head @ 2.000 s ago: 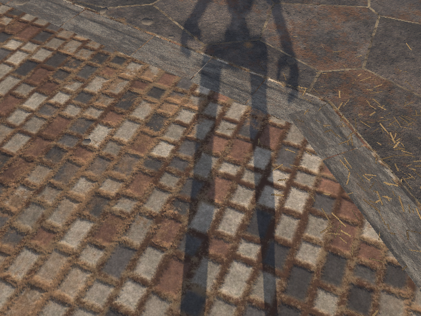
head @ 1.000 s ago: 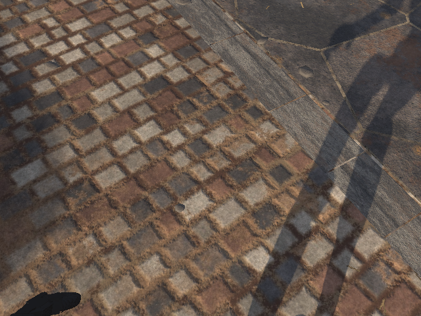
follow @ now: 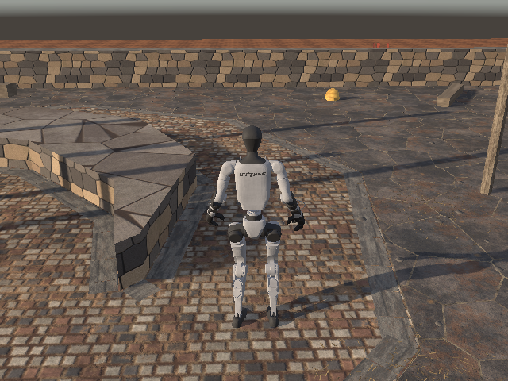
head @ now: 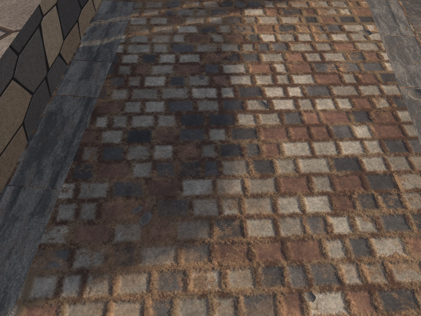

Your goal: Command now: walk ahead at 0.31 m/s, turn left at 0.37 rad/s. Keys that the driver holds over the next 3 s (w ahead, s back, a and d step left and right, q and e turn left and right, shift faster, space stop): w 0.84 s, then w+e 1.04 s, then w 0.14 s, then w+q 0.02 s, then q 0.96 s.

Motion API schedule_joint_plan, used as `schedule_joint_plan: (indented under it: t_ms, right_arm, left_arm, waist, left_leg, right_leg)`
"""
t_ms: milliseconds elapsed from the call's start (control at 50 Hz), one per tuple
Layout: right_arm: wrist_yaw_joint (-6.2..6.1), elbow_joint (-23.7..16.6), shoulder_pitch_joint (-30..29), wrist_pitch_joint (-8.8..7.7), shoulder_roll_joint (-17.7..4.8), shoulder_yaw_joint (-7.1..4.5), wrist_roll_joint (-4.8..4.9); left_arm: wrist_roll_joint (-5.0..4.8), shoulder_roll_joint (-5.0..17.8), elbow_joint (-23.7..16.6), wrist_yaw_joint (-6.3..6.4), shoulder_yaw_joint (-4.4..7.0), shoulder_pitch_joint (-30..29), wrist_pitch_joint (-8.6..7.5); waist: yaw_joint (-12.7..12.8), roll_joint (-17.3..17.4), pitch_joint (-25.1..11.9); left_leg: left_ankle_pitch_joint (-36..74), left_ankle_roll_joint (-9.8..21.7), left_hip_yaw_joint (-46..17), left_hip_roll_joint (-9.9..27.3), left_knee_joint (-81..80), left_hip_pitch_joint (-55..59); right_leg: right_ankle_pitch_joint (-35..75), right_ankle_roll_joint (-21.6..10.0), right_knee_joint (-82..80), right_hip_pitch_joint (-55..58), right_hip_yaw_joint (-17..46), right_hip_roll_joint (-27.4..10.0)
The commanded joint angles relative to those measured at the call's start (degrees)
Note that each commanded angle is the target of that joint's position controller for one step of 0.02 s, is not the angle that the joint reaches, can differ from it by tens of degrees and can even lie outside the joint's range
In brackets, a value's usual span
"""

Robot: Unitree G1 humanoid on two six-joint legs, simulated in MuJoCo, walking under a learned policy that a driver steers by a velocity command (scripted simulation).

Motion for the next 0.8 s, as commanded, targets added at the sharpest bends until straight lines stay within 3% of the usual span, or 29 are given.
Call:
schedule_joint_plan:
  t_ms: [20, 40, 60, 80, 100, 120, 160, 260, 320, 360, 380, 420, 440, 460, 480, 500, 520, 540, 560, 600, 640, 680, 740, 800]
  right_arm:
    - [0.00, -3.74, -2.18, -1.29, -3.56, -0.55, -0.51]
    - [0.11, -5.25, -1.54, -2.07, -0.44, 0.34, -0.30]
    - [-0.20, -7.14, -5.26, -3.01, -5.47, -0.96, 0.65]
    - [-0.11, -6.35, -5.65, -3.56, -8.49, -1.97, 0.94]
    - [0.26, -5.04, -4.61, -3.83, -8.18, -2.05, 0.57]
    - [0.65, -4.60, -4.40, -4.18, -7.48, -1.97, 0.03]
    - [1.50, -4.63, -6.45, -5.14, -5.32, -1.39, -0.38]
    - [2.66, -5.85, -13.44, -6.23, -0.31, 0.71, -0.22]
    - [3.50, -6.23, -15.51, -6.42, -1.65, 0.37, 0.45]
    - [3.79, -6.23, -14.53, -6.46, -3.29, -0.26, 0.75]
    - [3.71, -5.67, -12.05, -6.44, -4.43, -0.85, 0.66]
    - [2.80, -1.82, 1.46, -5.96, -8.25, -3.08, 0.30]
    - [1.87, -0.39, 12.25, -5.42, -12.41, -4.12, -0.40]
    - [2.34, 0.35, 13.22, -5.52, -16.08, -4.10, -1.16]
    - [2.50, 0.28, 11.50, -5.75, -10.47, -2.81, -0.59]
    - [2.43, 0.36, 7.82, -5.86, -8.45, -1.98, -0.29]
    - [2.51, 0.19, 4.66, -5.91, -7.43, -1.53, -0.58]
    - [2.71, 0.11, 2.10, -5.97, -6.32, -1.21, -1.10]
    - [2.73, 0.01, 0.57, -6.20, -5.27, -0.86, -1.59]
    - [2.68, 0.79, -0.23, -7.00, -5.08, -0.92, -1.04]
    - [2.54, 2.06, 0.15, -7.63, -5.97, -1.16, -0.77]
    - [2.16, 3.27, 1.29, -7.58, -6.49, -1.28, -0.78]
    - [1.63, 4.73, 3.39, -7.07, -7.68, -1.46, -0.44]
    - [1.45, 6.88, 7.39, -6.51, -9.03, -1.74, 0.11]
  left_arm:
    - [1.01, 5.21, -1.83, -0.07, 1.45, 5.92, -2.40]
    - [2.44, 10.06, -0.93, 0.17, 2.20, 10.27, -2.42]
    - [2.42, 12.15, 0.32, -0.28, 3.22, 12.75, -2.65]
    - [1.17, 9.30, 0.18, 0.07, 2.37, 11.32, -2.82]
    - [0.60, 7.32, 0.02, 0.51, 1.65, 10.39, -2.78]
    - [0.53, 6.71, -0.05, 0.80, 1.30, 9.95, -2.64]
    - [0.96, 5.96, 0.15, 1.14, 0.64, 10.21, -2.45]
    - [0.21, 7.90, 1.77, 1.15, 0.71, 12.61, -1.72]
    - [-0.51, 9.86, 3.10, 0.85, 0.99, 15.29, -1.32]
    - [-0.97, 10.46, 3.71, 0.88, 1.09, 15.38, -0.98]
    - [-1.05, 10.92, 3.87, 0.99, 1.15, 14.86, -0.78]
    - [-0.69, 9.28, 4.04, 1.30, 0.41, 15.16, -0.64]
    - [1.31, 5.40, 2.18, 1.40, -1.17, 15.27, -0.83]
    - [0.41, -0.22, 0.73, 1.38, -2.79, 21.28, -1.96]
    - [-1.05, 6.80, 1.22, 1.09, -1.18, 16.88, -2.76]
    - [-1.78, 8.57, -0.34, 0.72, -0.65, 11.78, -3.15]
    - [-0.96, 7.65, -0.45, 0.83, -0.93, 9.50, -3.29]
    - [0.05, 7.02, -0.49, 0.81, -0.81, 8.81, -3.17]
    - [0.13, 6.35, -0.13, 0.57, -0.79, 9.88, -2.68]
    - [0.16, 4.48, 0.58, 0.45, -1.17, 11.33, -1.59]
    - [0.74, 3.96, -0.31, 0.70, -1.34, 8.62, -0.81]
    - [1.07, 3.45, -1.64, 0.68, -1.62, 4.31, -0.87]
    - [0.79, 2.18, -3.13, -0.10, -2.31, -2.14, -1.72]
    - [0.27, 2.09, -4.96, -1.07, -2.57, -7.94, -2.30]
  waist:
    - [4.21, 3.72, -3.20]
    - [3.64, -8.22, -3.48]
    - [5.20, -12.84, 2.81]
    - [4.53, -9.03, 6.89]
    - [3.69, -8.15, 7.52]
    - [3.26, -7.87, 6.78]
    - [3.68, -6.94, 6.35]
    - [6.42, -6.95, 5.47]
    - [6.92, -7.56, 5.48]
    - [5.12, -8.05, 5.34]
    - [2.97, -8.13, 3.97]
    - [-4.45, -5.83, -4.85]
    - [-8.37, 2.55, -14.02]
    - [-3.63, 18.98, -21.02]
    - [-5.57, 12.73, -15.77]
    - [-4.77, 10.14, -7.74]
    - [-3.17, 5.15, -4.06]
    - [-1.39, 4.40, -1.42]
    - [0.44, 5.25, -0.81]
    - [2.09, 5.48, -0.29]
    - [2.36, 4.10, 2.13]
    - [1.40, 2.96, 3.84]
    - [-0.92, 2.74, 5.07]
    - [-3.27, 2.27, 6.03]
  left_leg:
    - [-17.21, 4.39, -12.03, 7.48, -0.40, -8.93]
    - [-16.83, 0.42, -0.30, -0.32, 14.31, -19.60]
    - [-19.82, -0.88, 1.93, 0.95, 23.81, -30.56]
    - [-15.37, -1.23, 0.45, 3.92, 29.31, -34.20]
    - [-11.18, -1.57, 1.23, 4.70, 31.13, -35.38]
    - [-7.46, -1.90, 2.80, 5.88, 31.52, -36.06]
    - [-0.61, -2.74, 5.82, 8.23, 29.55, -33.96]
    - [9.06, -4.37, 12.20, 8.14, 12.18, -21.87]
    - [11.07, -3.58, 13.34, 6.79, 5.23, -15.46]
    - [10.41, -1.69, 13.01, 6.40, 2.15, -12.48]
    - [10.14, -0.44, 13.60, 5.44, 0.50, -8.15]
    - [10.46, 2.86, 14.36, 4.41, -1.24, 12.22]
    - [8.03, 6.77, 0.04, 17.04, 0.06, 29.23]
    - [-8.17, 15.11, -29.37, 28.76, -10.12, 39.12]
    - [-14.61, 13.73, -30.39, 27.02, -14.04, 35.17]
    - [-10.84, 11.87, -21.42, 25.26, -14.21, 28.50]
    - [-3.46, 10.89, -15.16, 22.67, -14.91, 21.30]
    - [2.28, 10.62, -10.77, 20.44, -16.29, 15.74]
    - [5.84, 10.42, -7.83, 18.89, -17.98, 12.04]
    - [10.14, 11.35, -4.13, 18.21, -20.65, 8.31]
    - [13.05, 11.77, -0.85, 17.88, -22.64, 6.14]
    - [15.44, 11.32, 1.94, 17.07, -23.37, 6.44]
    - [16.79, 9.36, 6.16, 15.30, -23.49, 6.52]
    - [15.34, 9.00, 6.33, 16.81, -22.59, 10.08]
  right_leg:
    - [2.43, -4.17, -8.90, 16.49, 5.14, -7.49]
    - [-10.02, -9.73, -13.73, 22.02, 20.99, -16.90]
    - [-20.51, -16.66, -18.97, 19.06, 36.37, -24.82]
    - [-23.68, -17.07, -19.23, 17.67, 34.45, -24.25]
    - [-21.20, -15.13, -19.05, 18.20, 29.68, -21.16]
    - [-17.15, -13.64, -19.17, 19.01, 25.76, -19.19]
    - [-5.51, -12.25, -20.45, 17.26, 18.47, -16.31]
    - [11.71, -11.20, -21.05, 10.94, 6.08, -12.18]
    - [14.17, -11.02, -20.62, 10.73, 5.77, -14.31]
    - [18.88, -10.19, -19.15, 12.97, 6.13, -16.30]
    - [26.94, -9.35, -16.16, 13.79, 5.12, -16.36]
    - [40.11, -6.33, 1.47, 9.42, -0.36, -12.14]
    - [22.36, -3.99, 20.90, -2.68, -2.46, -9.08]
    - [-15.05, -1.44, 38.15, -19.47, 0.74, 0.53]
    - [-14.20, -1.83, 44.16, -25.84, 5.11, -2.59]
    - [-8.90, -2.68, 44.06, -28.91, 3.24, -5.36]
    - [-4.00, -2.78, 41.67, -26.79, 2.18, -7.64]
    - [-0.79, -2.45, 38.68, -24.93, 1.94, -8.99]
    - [1.45, -2.27, 37.44, -21.90, 2.28, -10.11]
    - [3.17, -1.25, 35.02, -19.69, 1.57, -10.41]
    - [6.74, 0.04, 30.76, -21.65, 1.18, -10.57]
    - [12.94, 0.84, 23.71, -23.56, 1.03, -10.52]
    - [22.24, 0.59, 11.57, -20.86, -0.74, -8.63]
    - [24.94, -0.17, 4.97, -19.70, -1.60, -6.99]
Next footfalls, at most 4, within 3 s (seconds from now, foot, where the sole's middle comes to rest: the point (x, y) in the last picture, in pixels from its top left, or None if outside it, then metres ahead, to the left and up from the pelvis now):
0.02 right None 0.04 -0.12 -0.77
0.42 left None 0.32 0.16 -0.77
0.96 right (225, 272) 0.65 -0.05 -0.77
1.44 left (173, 202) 0.93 0.14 -0.77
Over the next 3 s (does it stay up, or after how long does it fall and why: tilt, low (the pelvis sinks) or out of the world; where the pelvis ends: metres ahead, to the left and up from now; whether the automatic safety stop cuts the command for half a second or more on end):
stays up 1.22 -0.25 0.00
